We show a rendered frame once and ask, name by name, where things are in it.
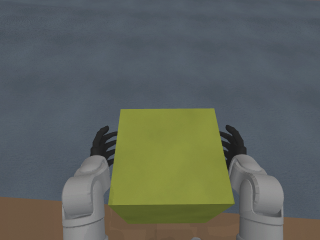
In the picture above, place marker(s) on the right robot forearm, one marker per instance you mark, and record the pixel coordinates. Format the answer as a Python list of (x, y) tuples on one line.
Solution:
[(261, 199)]

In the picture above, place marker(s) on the left robot hand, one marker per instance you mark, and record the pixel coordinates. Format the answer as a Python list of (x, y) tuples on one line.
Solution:
[(99, 145)]

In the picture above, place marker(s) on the carton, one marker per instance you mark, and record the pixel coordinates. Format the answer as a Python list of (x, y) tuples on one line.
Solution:
[(169, 167)]

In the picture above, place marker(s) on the right robot hand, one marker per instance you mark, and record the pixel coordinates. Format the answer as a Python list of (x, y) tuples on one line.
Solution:
[(235, 145)]

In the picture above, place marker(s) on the left robot forearm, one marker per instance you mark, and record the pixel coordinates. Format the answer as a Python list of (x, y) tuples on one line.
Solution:
[(82, 199)]

